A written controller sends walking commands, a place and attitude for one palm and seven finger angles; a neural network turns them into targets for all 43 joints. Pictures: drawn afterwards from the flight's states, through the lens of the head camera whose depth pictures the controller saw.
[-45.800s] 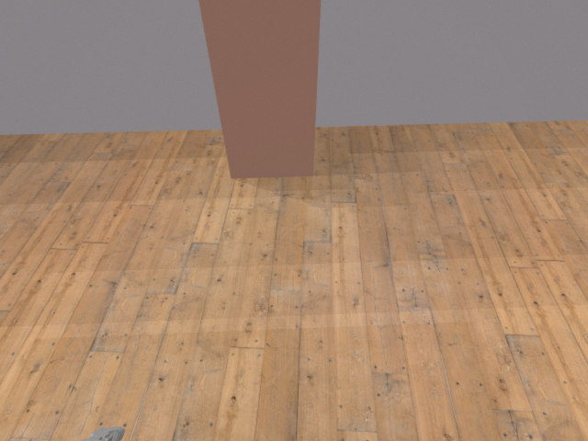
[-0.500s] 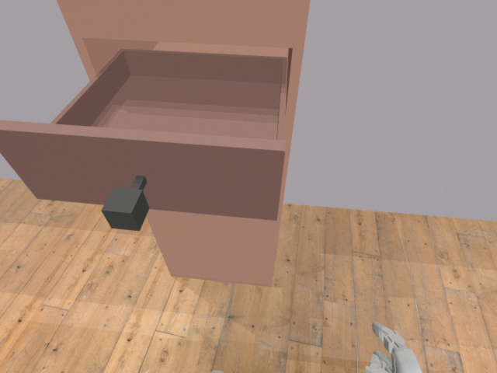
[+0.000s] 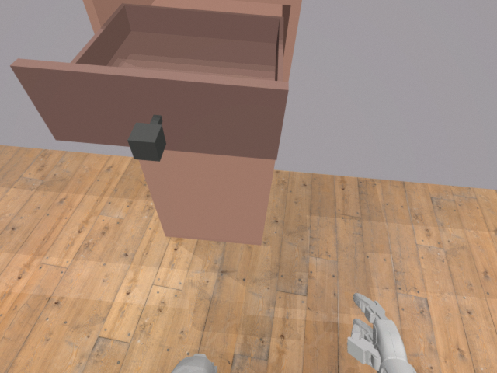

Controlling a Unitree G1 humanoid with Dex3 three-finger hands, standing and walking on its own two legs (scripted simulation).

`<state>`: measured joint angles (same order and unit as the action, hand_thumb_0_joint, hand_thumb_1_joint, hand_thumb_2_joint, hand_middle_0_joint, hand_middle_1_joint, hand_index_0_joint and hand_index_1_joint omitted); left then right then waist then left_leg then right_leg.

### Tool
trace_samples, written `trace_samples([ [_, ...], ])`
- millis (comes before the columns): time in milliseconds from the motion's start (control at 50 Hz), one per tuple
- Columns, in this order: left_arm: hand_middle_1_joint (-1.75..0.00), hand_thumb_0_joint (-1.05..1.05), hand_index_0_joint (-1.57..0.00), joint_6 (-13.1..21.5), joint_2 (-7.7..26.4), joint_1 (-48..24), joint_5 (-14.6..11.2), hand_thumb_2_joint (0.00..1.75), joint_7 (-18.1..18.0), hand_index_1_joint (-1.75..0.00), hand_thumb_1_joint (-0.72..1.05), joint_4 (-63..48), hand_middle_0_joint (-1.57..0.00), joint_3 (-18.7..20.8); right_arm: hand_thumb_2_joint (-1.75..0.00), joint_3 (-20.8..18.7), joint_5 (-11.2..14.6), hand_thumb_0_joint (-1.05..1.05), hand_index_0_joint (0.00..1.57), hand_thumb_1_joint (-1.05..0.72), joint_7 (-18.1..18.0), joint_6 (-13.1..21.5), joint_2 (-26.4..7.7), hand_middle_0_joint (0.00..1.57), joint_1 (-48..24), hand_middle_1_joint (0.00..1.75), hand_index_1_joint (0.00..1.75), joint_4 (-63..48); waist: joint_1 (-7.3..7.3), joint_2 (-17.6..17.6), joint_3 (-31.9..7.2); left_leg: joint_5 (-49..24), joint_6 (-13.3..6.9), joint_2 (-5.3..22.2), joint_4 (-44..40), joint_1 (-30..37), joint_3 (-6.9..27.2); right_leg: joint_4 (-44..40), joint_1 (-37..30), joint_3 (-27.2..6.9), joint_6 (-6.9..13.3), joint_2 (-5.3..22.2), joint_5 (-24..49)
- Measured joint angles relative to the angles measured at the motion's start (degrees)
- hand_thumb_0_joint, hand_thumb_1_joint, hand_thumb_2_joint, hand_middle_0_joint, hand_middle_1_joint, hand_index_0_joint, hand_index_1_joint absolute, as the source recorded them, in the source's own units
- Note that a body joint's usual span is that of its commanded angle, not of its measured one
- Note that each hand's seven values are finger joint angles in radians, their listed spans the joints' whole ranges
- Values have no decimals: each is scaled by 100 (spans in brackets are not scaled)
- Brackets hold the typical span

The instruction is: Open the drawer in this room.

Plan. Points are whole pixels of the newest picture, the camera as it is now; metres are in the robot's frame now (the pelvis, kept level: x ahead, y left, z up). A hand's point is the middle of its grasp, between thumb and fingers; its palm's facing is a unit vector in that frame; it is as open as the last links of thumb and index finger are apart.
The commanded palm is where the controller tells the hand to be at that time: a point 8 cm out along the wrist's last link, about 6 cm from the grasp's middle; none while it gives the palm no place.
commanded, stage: stop stepping back and stand still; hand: left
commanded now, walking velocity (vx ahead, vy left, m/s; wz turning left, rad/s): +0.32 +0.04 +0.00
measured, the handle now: (151, 133) +0.42 +0.16 +0.16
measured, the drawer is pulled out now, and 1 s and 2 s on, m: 0.28 0.28 0.28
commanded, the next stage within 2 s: let the arm hang, fingers relaxed in 1.84 s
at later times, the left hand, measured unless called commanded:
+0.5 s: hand out of the picture +0.12 +0.23 +0.33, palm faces +0.57 -0.75 -0.33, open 7.5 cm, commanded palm +0.07 +0.29 +0.34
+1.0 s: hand out of the picture +0.17 +0.25 +0.34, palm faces +0.62 -0.62 -0.47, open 7.4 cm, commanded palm +0.11 +0.30 +0.34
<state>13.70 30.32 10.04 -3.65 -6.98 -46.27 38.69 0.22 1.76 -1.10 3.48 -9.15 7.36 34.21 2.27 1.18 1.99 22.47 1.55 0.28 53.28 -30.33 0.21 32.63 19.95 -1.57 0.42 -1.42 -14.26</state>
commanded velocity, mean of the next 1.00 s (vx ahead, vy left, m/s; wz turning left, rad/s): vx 0.09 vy -0.02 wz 0.00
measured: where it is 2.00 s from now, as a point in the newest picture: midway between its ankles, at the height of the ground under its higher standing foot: outside the picture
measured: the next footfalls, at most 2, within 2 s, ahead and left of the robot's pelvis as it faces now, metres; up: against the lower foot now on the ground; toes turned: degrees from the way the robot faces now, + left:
left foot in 0.08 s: +0.01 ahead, +0.14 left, +0.00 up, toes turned +2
right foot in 0.34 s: -0.03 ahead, -0.08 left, +0.00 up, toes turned +4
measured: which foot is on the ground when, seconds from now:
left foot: up 0.00-0.06, down 0.08-1.00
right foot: down 0.00-0.12, up 0.14-0.32, down 0.34-1.00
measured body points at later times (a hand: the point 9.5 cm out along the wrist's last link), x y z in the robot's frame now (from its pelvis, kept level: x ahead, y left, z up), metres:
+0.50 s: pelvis -0.06 +0.01 +0.00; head -0.06 +0.03 +0.45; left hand +0.09 +0.27 +0.35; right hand +0.08 -0.22 -0.09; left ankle -0.04 +0.13 -0.71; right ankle -0.07 -0.09 -0.73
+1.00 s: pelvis -0.02 +0.02 +0.01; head +0.01 +0.04 +0.46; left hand +0.13 +0.28 +0.36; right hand +0.14 -0.21 -0.08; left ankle -0.03 +0.14 -0.73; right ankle -0.06 -0.08 -0.73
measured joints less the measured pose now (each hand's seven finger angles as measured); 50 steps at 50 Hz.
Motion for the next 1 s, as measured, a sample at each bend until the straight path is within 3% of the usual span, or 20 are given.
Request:
trace_samples([
  [40,-30,0,-21,97,267,418,5,90,-15,-31,88,-227,-21,167,-90,4,-22,1,20,-90,-95,-46,-45,20,173,30,30,-113,20,126,-99,-77,-46,-5,-603,457,-64,-114,56,-67,-42,65,134],
  [80,-30,0,-21,206,480,513,-3,90,-72,-31,88,-283,-22,266,-90,-29,-57,1,20,-90,-183,-20,-220,20,411,30,30,-135,15,21,-266,-271,-144,101,-1726,1093,-1,-149,130,18,-103,33,201],
  [160,-30,0,-22,363,623,-107,37,90,-144,-31,87,242,-22,342,-90,-120,-37,1,20,-90,-273,-20,-333,20,641,30,30,208,-144,109,-288,-655,-256,-15,-1958,1151,35,213,182,36,-128,97,-284],
  [220,-30,0,-22,167,387,-664,72,90,-223,-31,88,858,-22,269,-90,-108,-35,1,20,-90,-260,36,-304,20,851,30,30,358,-193,-9,-449,-752,-281,22,-2051,1128,129,871,153,208,-96,-11,-722],
  [260,-30,0,-21,-22,130,-858,51,90,-284,-31,88,1109,-21,150,-90,-51,-26,1,20,-90,-222,68,-255,20,925,30,30,405,-209,-75,-545,-824,-271,64,-2109,1116,144,798,-55,362,-56,-50,-838],
  [340,-30,0,-20,-346,-335,-627,8,90,-286,-30,89,1022,-20,-166,-90,128,-82,1,20,-90,-132,75,-121,20,826,30,30,334,-178,-37,-616,-863,-205,62,-2020,964,-24,-237,-651,459,119,-25,-737],
  [400,-30,1,-20,-384,-555,-213,20,90,-172,-30,89,567,-20,-496,-90,159,-147,1,20,-90,-84,22,-66,20,635,30,30,284,-44,-152,-454,-435,-217,146,-1547,783,8,-205,-594,493,218,-120,-287],
  [460,-30,1,-20,-153,-309,233,65,90,-106,-30,88,46,-21,-480,-90,135,-164,1,20,-90,-69,-47,-30,20,583,30,30,321,-24,-23,-393,-32,-195,104,-678,569,-70,-242,-635,433,241,-90,-309],
  [540,-30,1,-21,188,235,89,61,90,-191,-31,88,-55,-21,-79,-90,66,-171,1,20,-90,-152,-34,-213,20,733,30,30,295,-135,-23,-423,-302,-301,174,-1876,1080,-149,-41,-600,418,148,-29,-467],
  [600,-30,0,-21,306,481,-525,78,90,-243,-31,88,457,-22,107,-90,-37,-96,1,20,-90,-212,-3,-287,20,662,30,30,415,-212,-27,-340,-671,-265,79,-1719,1009,-161,481,-434,335,36,37,-839],
  [640,-30,0,-21,227,502,-867,83,90,-237,-31,88,945,-21,167,-90,-45,-79,1,20,-90,-217,27,-265,20,618,30,30,444,-226,-40,-310,-639,-234,26,-1757,1056,-169,638,-367,279,-8,37,-968],
  [700,-30,0,-21,-19,337,-913,50,90,-229,-30,88,1415,-21,172,-90,10,-25,1,20,-90,-156,76,-249,20,555,30,30,359,-169,-192,-239,-647,-187,46,-1829,1122,-125,126,-538,346,56,4,-470],
  [760,-30,0,-20,-197,-60,-238,3,90,-173,-30,89,1170,-20,-30,-90,24,11,1,20,-90,-33,67,-250,20,484,30,30,287,-53,-384,-242,-641,-155,149,-1756,1089,-69,-201,-676,381,176,-118,-375],
  [820,-30,1,-20,-76,-235,647,47,90,-82,-30,89,505,-20,-230,-90,11,7,1,20,-90,4,46,-215,20,430,30,30,225,-4,-296,-196,-335,-153,133,-1505,1054,-61,-381,-733,317,188,-133,-336],
  [860,-30,1,-21,86,-131,1033,67,90,-60,-30,88,72,-21,-199,-90,-15,-20,1,20,-90,-46,76,-219,20,439,30,30,172,-20,-232,-133,-721,-153,154,-1917,1243,-49,-390,-753,305,167,-152,-358],
  [900,-30,1,-21,260,91,1118,66,90,-60,-31,88,-182,-21,-57,-90,-76,-33,1,20,-90,-99,105,-198,20,423,30,30,217,-87,-113,-69,-617,-157,108,-2120,1383,-74,-353,-770,288,124,-103,-415],
  [1000,-30,0,-22,434,636,415,73,90,-104,-31,87,140,-22,393,-90,-120,-6,1,20,-90,-129,65,-201,20,306,30,30,269,-253,-48,-32,-584,-195,53,-2258,1461,-105,-417,-806,273,49,-42,-337],
])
